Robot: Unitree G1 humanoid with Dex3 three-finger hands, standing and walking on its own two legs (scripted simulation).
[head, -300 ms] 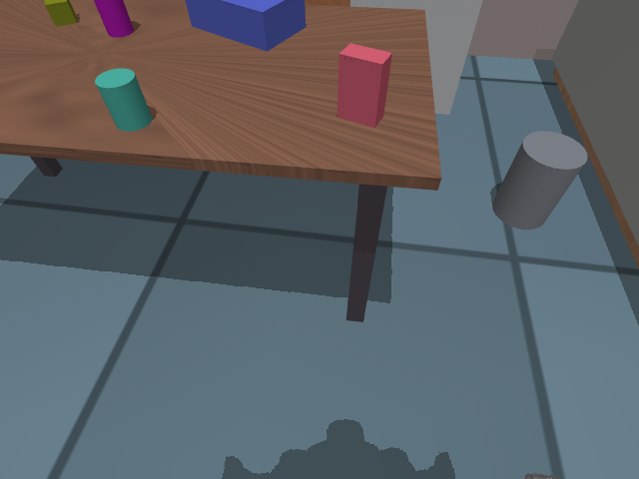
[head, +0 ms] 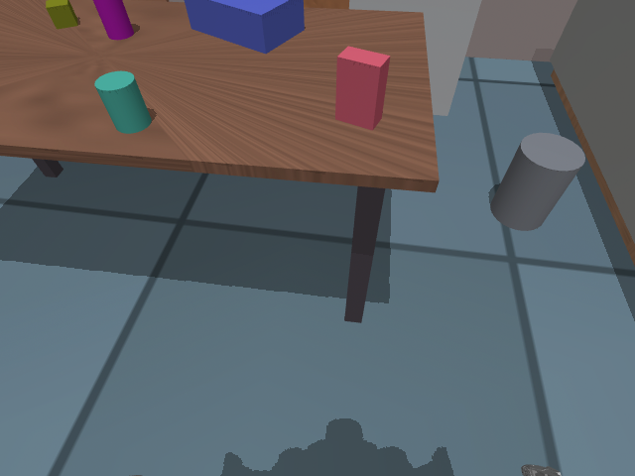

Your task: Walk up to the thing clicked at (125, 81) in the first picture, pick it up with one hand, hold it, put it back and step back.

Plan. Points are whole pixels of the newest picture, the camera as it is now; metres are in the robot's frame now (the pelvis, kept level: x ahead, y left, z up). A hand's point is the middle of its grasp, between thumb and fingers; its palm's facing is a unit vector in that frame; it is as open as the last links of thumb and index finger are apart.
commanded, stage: stand
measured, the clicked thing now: (124, 102) +0.79 +0.42 +0.03
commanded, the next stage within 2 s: walk up in 0.82 s
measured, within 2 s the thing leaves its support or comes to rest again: neither
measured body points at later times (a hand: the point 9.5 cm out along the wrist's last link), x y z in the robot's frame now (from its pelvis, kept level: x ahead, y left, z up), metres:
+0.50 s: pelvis +0.00 +0.00 +0.00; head +0.02 +0.00 +0.45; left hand +0.08 +0.30 -0.13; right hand +0.08 -0.30 -0.13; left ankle +0.00 +0.12 -0.75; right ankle +0.00 -0.12 -0.75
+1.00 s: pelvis +0.00 +0.03 -0.01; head +0.03 +0.02 +0.44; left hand +0.05 +0.36 -0.12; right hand +0.11 -0.29 -0.13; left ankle +0.01 +0.16 -0.70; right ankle +0.00 -0.12 -0.75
